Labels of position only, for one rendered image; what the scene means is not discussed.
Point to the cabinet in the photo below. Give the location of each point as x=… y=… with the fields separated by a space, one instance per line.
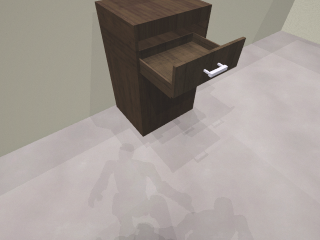
x=128 y=26

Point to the drawer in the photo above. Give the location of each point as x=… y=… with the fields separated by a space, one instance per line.
x=177 y=65

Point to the handle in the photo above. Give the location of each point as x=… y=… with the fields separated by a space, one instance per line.
x=217 y=71

